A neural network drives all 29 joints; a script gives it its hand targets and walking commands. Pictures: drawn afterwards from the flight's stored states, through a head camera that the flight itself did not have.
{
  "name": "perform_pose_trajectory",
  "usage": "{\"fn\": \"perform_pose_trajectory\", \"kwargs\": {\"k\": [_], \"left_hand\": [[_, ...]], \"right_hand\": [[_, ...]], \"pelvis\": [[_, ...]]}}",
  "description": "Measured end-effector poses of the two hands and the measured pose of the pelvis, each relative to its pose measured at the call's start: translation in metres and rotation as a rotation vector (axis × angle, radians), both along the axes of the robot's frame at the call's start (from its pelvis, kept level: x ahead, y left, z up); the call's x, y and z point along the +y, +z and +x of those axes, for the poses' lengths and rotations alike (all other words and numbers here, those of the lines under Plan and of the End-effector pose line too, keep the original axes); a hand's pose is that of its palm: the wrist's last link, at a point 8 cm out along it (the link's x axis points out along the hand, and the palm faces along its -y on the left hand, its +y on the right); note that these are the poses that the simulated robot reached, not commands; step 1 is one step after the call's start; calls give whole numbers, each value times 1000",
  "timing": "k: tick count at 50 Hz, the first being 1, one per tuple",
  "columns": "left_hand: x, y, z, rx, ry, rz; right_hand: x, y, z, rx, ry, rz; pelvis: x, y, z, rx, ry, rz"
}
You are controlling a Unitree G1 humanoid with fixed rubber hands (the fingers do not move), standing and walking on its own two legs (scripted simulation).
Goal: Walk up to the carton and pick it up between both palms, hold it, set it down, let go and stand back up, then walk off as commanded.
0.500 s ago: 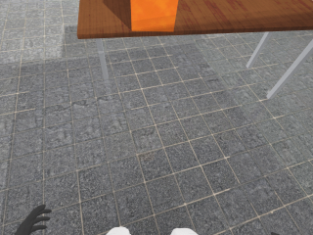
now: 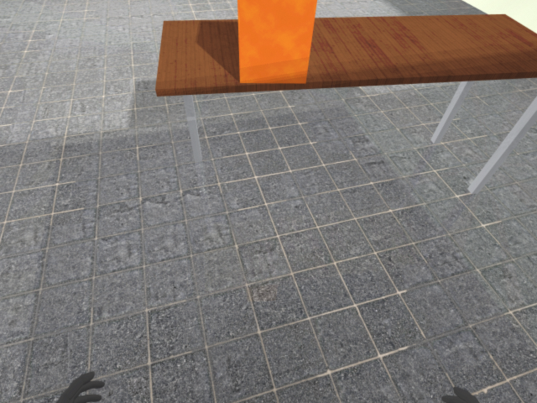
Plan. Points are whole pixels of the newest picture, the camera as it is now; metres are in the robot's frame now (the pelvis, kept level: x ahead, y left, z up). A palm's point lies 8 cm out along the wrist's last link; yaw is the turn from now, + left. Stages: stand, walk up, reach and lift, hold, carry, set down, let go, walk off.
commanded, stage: stand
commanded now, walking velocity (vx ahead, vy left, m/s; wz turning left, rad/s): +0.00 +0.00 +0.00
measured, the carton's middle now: (273, 28) +1.11 -0.02 +0.07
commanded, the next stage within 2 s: none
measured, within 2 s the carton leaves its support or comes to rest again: neither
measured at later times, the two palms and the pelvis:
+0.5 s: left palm out of the picture +0.14 +0.30 -0.08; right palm out of the picture +0.10 -0.31 -0.09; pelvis +0.01 +0.00 +0.00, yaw +0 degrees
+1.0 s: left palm out of the picture +0.11 +0.30 -0.09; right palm out of the picture +0.09 -0.31 -0.09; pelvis +0.00 +0.00 +0.01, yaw +0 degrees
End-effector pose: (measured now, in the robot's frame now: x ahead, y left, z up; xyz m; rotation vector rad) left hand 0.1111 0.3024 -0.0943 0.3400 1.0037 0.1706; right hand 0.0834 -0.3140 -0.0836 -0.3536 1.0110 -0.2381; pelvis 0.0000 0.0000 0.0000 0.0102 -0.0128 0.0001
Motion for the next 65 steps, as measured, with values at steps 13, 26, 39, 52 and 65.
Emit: {"fn": "perform_pose_trajectory", "kwargs": {"k": [13,26,39,52,65], "left_hand": [[-2,10,17,-10,-16,28],[-4,10,31,-32,-27,15],[-4,5,17,0,-20,-3],[2,7,0,15,5,12],[2,6,-6,38,11,15]], "right_hand": [[2,-8,20,-16,9,33],[0,-5,17,2,-4,20],[4,1,15,-4,-5,17],[5,-4,6,-1,-12,30],[4,-7,3,21,-19,38]], "pelvis": [[-3,1,7,11,-1,2],[-1,2,8,17,-2,-1],[1,6,4,20,-2,-5],[1,6,-3,11,-2,-3],[0,6,-1,15,-2,-2]]}}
